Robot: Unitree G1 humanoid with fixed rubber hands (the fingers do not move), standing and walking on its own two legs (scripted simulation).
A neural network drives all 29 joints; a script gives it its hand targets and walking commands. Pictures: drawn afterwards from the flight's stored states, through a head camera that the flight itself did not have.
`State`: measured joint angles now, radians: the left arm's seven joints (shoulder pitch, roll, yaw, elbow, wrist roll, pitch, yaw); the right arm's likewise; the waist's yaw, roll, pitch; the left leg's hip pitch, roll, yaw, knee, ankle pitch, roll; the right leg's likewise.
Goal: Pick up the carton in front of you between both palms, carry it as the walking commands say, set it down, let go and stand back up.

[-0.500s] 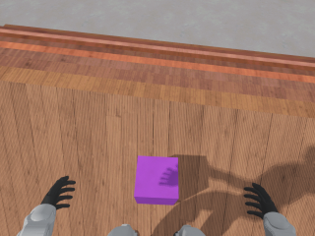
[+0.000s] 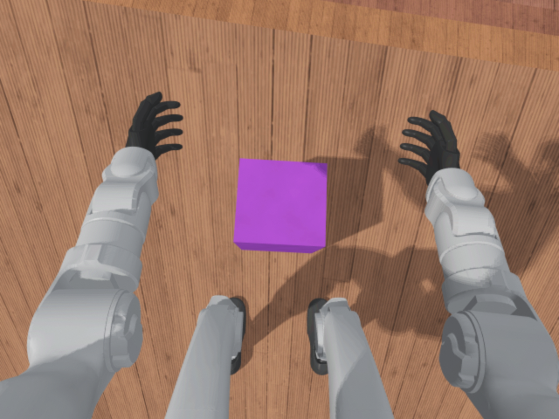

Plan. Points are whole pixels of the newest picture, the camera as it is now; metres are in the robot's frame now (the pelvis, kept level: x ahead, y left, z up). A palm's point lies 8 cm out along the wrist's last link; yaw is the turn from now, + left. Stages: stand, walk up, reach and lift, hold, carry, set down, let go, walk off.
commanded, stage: reach and lift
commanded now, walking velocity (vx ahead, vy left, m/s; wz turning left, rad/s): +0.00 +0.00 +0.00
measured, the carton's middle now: (279, 211) +0.47 -0.01 -0.53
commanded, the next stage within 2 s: none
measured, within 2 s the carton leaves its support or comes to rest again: leaves its support in 1.84 s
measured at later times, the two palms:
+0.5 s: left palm (188, 182) +0.48 +0.18 -0.29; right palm (383, 193) +0.46 -0.21 -0.29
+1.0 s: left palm (205, 200) +0.48 +0.18 -0.46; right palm (352, 205) +0.47 -0.19 -0.45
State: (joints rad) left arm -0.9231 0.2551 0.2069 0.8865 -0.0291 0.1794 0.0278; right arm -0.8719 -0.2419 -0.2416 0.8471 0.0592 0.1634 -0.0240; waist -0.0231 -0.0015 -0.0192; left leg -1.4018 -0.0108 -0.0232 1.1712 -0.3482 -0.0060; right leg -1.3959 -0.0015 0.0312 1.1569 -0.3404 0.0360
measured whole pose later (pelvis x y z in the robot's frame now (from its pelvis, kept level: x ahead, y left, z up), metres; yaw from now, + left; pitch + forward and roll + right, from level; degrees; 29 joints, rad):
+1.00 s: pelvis -0.04 +0.00 -0.28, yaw -1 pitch +39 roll -1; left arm -1.30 0.36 0.05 1.11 -0.23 -0.01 0.12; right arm -1.30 -0.31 -0.08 1.11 0.24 -0.02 -0.13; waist -0.01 -0.01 0.27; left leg -2.31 -0.04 -0.04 2.14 -0.51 -0.04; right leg -2.31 0.04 0.04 2.13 -0.51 0.06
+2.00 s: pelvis -0.04 -0.01 -0.27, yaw -1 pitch +36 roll -1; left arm -1.19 0.23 0.06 0.96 -0.20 0.13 0.18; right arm -1.13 -0.18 -0.15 0.88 0.20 0.13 -0.20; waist -0.01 -0.01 0.12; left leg -2.25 -0.09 -0.07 2.16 -0.54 -0.07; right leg -2.25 0.09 0.06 2.15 -0.53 0.09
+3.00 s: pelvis +0.04 -0.01 +0.01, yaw +1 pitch +28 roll +0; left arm -0.53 -0.08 0.33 0.66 0.15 0.25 0.08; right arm -0.52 0.10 -0.35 0.65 -0.13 0.24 -0.06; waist -0.01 -0.01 -0.24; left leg -1.23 -0.10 -0.13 1.22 -0.47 -0.03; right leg -1.23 0.10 0.13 1.22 -0.47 0.04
